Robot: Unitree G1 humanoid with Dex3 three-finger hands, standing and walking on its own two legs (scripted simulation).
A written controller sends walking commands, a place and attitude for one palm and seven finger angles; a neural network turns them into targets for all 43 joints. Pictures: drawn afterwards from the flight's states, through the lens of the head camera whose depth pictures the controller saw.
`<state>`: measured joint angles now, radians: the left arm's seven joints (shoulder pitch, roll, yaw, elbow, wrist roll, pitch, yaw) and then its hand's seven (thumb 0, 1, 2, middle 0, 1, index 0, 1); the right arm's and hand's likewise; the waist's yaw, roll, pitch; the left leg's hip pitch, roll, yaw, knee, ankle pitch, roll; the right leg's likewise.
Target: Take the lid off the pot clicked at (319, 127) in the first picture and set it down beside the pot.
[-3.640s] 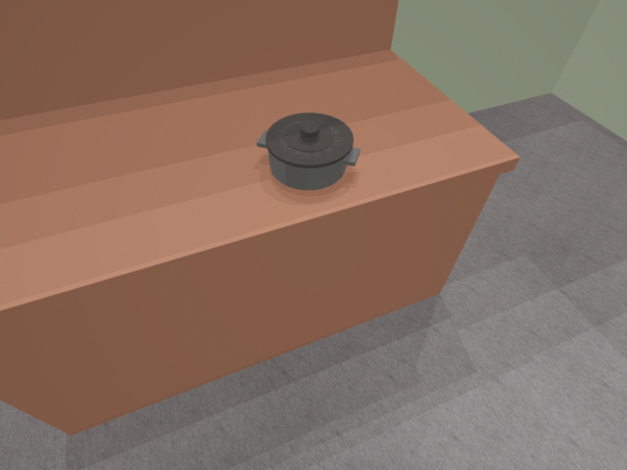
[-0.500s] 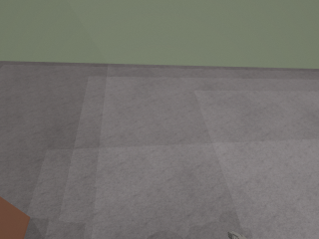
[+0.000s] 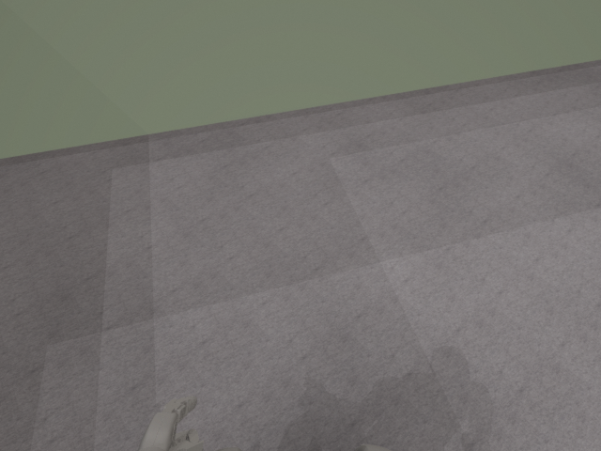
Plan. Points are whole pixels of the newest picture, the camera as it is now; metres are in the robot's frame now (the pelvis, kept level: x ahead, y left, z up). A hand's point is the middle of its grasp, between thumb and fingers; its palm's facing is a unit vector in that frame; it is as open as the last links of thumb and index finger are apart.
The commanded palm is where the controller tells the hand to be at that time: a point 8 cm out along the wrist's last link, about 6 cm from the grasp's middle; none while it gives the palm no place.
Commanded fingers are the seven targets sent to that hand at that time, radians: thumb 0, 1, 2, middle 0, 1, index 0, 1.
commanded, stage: turn to face it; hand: left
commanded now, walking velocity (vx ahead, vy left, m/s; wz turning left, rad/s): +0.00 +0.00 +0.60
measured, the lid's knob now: out of the picture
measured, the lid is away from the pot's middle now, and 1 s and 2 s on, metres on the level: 0.00 0.00 0.00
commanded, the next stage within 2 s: none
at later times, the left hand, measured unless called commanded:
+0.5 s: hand out of the picture +0.00 +0.26 -0.16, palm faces +0.33 -0.90 -0.29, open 7.4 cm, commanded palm none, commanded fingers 0.00 0.90 0.90 -0.20 -0.30 -0.20 -0.30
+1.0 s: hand out of the picture -0.08 +0.13 -0.14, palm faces +0.61 -0.75 -0.26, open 7.4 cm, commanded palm none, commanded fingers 0.00 0.90 0.90 -0.20 -0.30 -0.20 -0.30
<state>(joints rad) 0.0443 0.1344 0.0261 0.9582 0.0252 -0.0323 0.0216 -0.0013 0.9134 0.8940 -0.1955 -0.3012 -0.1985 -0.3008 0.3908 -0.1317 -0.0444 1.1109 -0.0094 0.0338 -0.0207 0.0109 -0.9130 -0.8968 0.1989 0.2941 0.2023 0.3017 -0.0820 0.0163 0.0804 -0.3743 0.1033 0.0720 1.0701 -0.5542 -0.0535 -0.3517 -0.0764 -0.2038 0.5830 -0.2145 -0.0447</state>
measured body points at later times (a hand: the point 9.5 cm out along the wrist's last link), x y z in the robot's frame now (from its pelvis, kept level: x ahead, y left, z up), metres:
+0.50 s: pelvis +0.01 +0.02 +0.01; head +0.02 +0.04 +0.46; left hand -0.01 +0.30 -0.13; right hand +0.15 -0.22 -0.12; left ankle +0.03 +0.12 -0.73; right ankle +0.05 -0.13 -0.67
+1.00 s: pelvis +0.00 -0.05 +0.01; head +0.04 -0.04 +0.46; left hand -0.12 +0.17 -0.12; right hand +0.25 -0.18 -0.13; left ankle -0.08 +0.08 -0.68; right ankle +0.06 -0.13 -0.73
